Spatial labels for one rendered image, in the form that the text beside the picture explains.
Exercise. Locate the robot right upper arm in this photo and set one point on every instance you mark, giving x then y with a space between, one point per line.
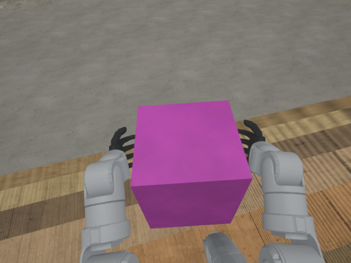
288 253

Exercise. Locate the left robot hand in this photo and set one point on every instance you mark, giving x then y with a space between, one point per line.
117 143

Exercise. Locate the robot left forearm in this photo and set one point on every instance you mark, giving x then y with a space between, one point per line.
105 212

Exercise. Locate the robot right forearm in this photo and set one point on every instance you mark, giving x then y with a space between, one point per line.
285 205

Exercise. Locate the robot left upper arm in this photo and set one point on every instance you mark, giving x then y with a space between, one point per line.
114 257

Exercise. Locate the right robot hand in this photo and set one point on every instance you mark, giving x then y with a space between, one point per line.
253 137

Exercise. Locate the carton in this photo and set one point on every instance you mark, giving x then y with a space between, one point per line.
189 165

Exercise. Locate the robot right thigh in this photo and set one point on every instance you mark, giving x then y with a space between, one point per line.
219 248

